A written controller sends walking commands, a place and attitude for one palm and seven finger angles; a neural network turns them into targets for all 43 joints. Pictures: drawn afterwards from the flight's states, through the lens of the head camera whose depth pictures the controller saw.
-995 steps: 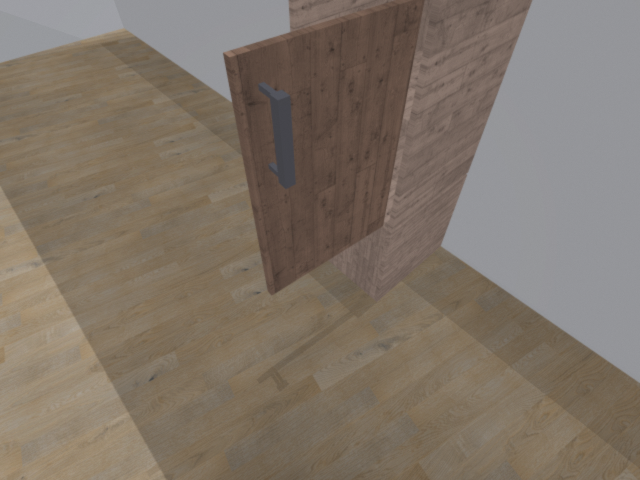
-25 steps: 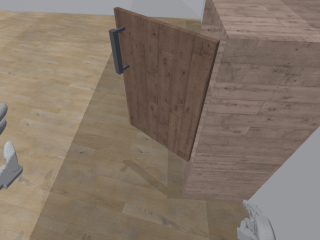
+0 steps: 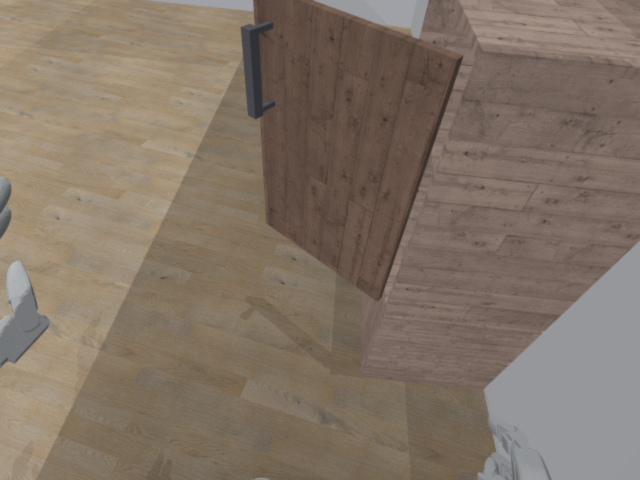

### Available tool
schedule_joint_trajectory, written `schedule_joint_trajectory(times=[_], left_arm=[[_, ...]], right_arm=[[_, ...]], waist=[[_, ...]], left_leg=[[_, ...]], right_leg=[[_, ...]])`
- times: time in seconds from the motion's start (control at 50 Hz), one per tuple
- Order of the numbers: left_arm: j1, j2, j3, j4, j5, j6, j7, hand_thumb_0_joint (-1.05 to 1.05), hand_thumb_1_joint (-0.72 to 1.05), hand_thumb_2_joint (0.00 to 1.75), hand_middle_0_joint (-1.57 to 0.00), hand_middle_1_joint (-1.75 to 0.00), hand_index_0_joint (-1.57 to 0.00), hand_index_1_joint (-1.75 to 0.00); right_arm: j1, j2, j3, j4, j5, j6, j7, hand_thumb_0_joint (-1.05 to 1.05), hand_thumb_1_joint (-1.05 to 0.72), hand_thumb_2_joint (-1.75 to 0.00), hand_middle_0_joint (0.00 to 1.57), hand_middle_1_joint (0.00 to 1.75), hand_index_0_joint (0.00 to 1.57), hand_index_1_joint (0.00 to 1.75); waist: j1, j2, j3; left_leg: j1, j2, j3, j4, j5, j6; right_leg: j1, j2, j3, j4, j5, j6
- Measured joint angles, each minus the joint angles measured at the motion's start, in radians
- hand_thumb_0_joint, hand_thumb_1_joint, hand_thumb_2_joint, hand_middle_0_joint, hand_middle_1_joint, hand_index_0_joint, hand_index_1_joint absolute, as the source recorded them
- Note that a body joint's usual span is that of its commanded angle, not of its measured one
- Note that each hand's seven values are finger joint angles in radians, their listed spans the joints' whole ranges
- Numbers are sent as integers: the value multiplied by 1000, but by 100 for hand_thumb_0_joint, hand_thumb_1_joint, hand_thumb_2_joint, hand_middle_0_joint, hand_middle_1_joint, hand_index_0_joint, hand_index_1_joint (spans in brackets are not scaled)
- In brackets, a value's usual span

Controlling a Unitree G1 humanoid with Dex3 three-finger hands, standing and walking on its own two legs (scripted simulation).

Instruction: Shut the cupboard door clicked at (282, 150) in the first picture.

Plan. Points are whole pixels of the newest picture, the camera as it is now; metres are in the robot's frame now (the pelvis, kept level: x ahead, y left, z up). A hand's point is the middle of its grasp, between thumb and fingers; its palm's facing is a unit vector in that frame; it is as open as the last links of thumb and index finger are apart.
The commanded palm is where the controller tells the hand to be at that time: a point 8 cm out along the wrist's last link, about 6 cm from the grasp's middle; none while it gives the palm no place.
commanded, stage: step back with the hand held close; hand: left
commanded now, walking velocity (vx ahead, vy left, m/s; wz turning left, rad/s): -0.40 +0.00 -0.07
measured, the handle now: (260, 71) +0.76 +0.16 +0.13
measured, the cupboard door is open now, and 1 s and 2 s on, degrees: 55 55 55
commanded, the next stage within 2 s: stop stepping back and stand still in 0.54 s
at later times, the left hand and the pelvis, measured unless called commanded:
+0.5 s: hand (32, 416) +0.13 +0.22 +0.19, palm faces +0.22 -0.83 -0.52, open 7.4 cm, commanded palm +0.09 +0.27 +0.19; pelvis -0.08 -0.01 +0.01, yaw -6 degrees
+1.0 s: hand out of the picture -0.01 +0.28 +0.19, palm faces +0.48 -0.83 -0.28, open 7.4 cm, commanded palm -0.05 +0.31 +0.19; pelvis -0.21 +0.02 +0.00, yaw -4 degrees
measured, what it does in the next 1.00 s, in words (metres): walks backwards: right foot, then left foot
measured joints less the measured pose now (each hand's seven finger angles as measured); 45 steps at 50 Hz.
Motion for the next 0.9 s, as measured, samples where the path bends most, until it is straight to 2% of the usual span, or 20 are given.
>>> schedule_joint_trajectory(times=[0.06, 0.1, 0.14, 0.18, 0.22, 0.24, 0.3, 0.34, 0.4, 0.48, 0.52, 0.56, 0.6, 0.66, 0.7, 0.78, 0.84, 0.9], left_arm=[[14, 22, 30, 11, 8, -14, -4, 1, 88, 90, -21, -31, -22, -31], [9, 27, 46, 28, 10, -10, -11, 1, 88, 90, -21, -31, -22, -31], [10, 25, 59, 30, 5, -11, -14, 1, 88, 90, -21, -31, -22, -31], [15, 16, 65, 24, -4, -18, -13, 1, 88, 90, -21, -30, -22, -31], [12, 5, 59, 15, -11, -22, -15, 1, 89, 90, -21, -30, -21, -31], [5, 2, 54, 10, -14, -22, -17, 1, 89, 90, -21, -30, -21, -30], [-38, 3, 32, 4, -18, -20, -31, 1, 89, 90, -20, -30, -21, -30], [-54, 14, 20, -4, -23, -10, -42, 1, 89, 90, -20, -30, -21, -30], [-19, 45, 6, -35, -34, 3, -61, 1, 89, 90, -21, -30, -21, -30], [90, 102, 22, -59, -33, -6, -69, 1, 88, 90, -21, -31, -22, -31], [105, 110, 30, -44, -27, -3, -63, 1, 88, 90, -22, -31, -22, -31], [72, 106, 33, -10, -26, 1, -53, 1, 88, 90, -22, -31, -22, -31], [31, 92, 39, 28, -35, 13, -41, 1, 88, 90, -21, -31, -22, -31], [10, 56, 35, 62, -44, 34, -31, 1, 88, 90, -21, -30, -22, -31], [23, 32, 17, 54, -45, 51, -30, 1, 89, 90, -21, -30, -21, -31], [95, 42, 8, -8, -43, 70, -33, 1, 89, 90, -21, -30, -21, -30], [106, 44, -1, -40, -43, 78, -32, 1, 89, 90, -21, -30, -21, -31], [99, 29, -16, -31, -36, 89, -14, 1, 88, 90, -21, -31, -22, -31]], right_arm=[[-6, 11, 1, -5, -2, -11, -15, 1, -91, -90, 20, 30, 20, 30], [5, 24, -3, -6, -10, -28, -19, 1, -91, -90, 20, 30, 20, 30], [17, 36, 0, -1, -14, -45, -15, 1, -91, -90, 20, 30, 20, 30], [17, 46, 10, 7, -17, -64, -7, 1, -90, -90, 20, 30, 20, 30], [-1, 54, 21, 19, -22, -80, 1, 1, -90, -90, 20, 30, 20, 30], [-16, 58, 26, 23, -25, -86, 4, 1, -90, -90, 20, 30, 20, 30], [-89, 64, 35, 25, -31, -90, 12, 1, -90, -90, 20, 30, 21, 30], [-133, 66, 34, 15, -26, -78, 18, 1, -90, -90, 20, 30, 21, 30], [-145, 68, 35, -14, -5, -43, 19, 1, -90, -90, 20, 30, 21, 30], [-66, 52, 32, -33, 5, -6, 0, 1, -90, -90, 20, 30, 21, 30], [-23, 26, 24, -30, -1, 8, -14, 1, -90, -90, 20, 30, 21, 30], [0, 4, 12, -15, -2, 18, -27, 1, -90, -90, 20, 30, 21, 30], [1, -4, 8, -1, 1, 29, -31, 1, -91, -90, 20, 30, 20, 30], [-1, -5, 3, -3, -8, 10, -22, 1, -91, -90, 20, 30, 20, 30], [9, 0, 2, -9, -6, -14, -14, 1, -91, -90, 20, 30, 20, 30], [36, 33, 19, -25, -7, -45, -8, 1, -91, -90, 20, 30, 20, 30], [30, 35, 27, -7, -19, -54, -4, 1, -90, -90, 20, 30, 20, 30], [63, 35, 31, 41, -16, -40, -11, 1, -90, -90, 20, 30, 21, 30]], waist=[[-5, 1, 6], [-8, 19, -5], [0, 27, -28], [14, 24, -51], [30, 10, -59], [37, 0, -57], [55, -14, -14], [49, -5, 21], [19, 19, 37], [-7, 1, -39], [-8, 1, -77], [-14, -3, -81], [-7, -24, -57], [-7, -16, -31], [-14, 4, -30], [-22, -16, -53], [-10, 0, -35], [25, 0, -81]], left_leg=[[0, 8, 2, -16, 24, 24], [-1, 22, -19, -39, 32, 27], [-7, 36, -30, -71, 54, 22], [-19, 45, -26, -103, 76, 18], [-33, 50, -9, -132, 100, 13], [-41, 50, 3, -145, 113, 11], [-61, 62, 39, -178, 160, 3], [-66, 76, 49, -194, 192, -5], [-60, 101, 42, -200, 222, -17], [-46, 60, 7, -46, 36, -38], [-12, 37, -8, -14, 20, -45], [14, 16, -20, -65, 14, -7], [29, 2, -10, -115, 78, 15], [40, 10, -5, -196, 151, 20], [35, 21, -18, -237, 193, 21], [0, 5, -19, -267, 160, -4], [-44, 4, -23, -167, 36, -36], [-41, -6, -34, 73, -67, -50]], right_leg=[[-14, 23, 18, 72, -60, 0], [5, 58, 20, 164, -107, -5], [60, 78, 13, 173, -150, -10], [132, 79, 6, 109, -175, -12], [205, 69, 6, 7, -148, -15], [235, 61, 10, -41, -110, -16], [257, 51, 23, -143, -158, -19], [249, 58, 24, -161, -163, -26], [236, 84, 23, -138, -137, -34], [221, 77, 33, -101, -147, -39], [211, 71, 35, -92, -147, -36], [202, 59, 23, -81, -144, -27], [190, 41, 25, -71, -109, -15], [138, 63, 41, 42, -199, -16], [138, 79, 28, 69, -241, -21], [238, 69, -11, -100, -263, -44], [246, 68, -31, -146, -96, -70], [233, 53, -30, -90, -123, -77]])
